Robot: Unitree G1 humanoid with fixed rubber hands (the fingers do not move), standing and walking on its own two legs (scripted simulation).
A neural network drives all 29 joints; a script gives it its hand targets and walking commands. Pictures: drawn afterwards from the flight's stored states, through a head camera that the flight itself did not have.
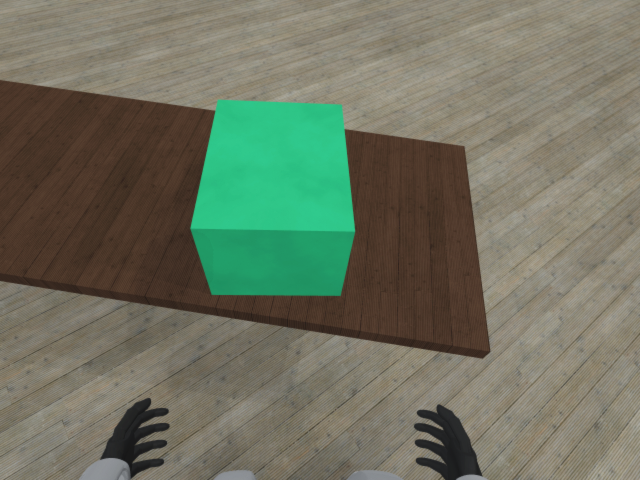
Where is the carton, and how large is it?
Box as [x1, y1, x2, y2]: [190, 100, 354, 295]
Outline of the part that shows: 218,100 190,228 211,293 340,295 354,234 341,105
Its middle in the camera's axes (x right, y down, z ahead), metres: -0.07 -0.08 +0.70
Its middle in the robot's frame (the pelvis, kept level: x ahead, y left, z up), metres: +0.57 +0.07 -0.05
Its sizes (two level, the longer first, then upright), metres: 0.299 0.227 0.187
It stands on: a table, 0.62 m high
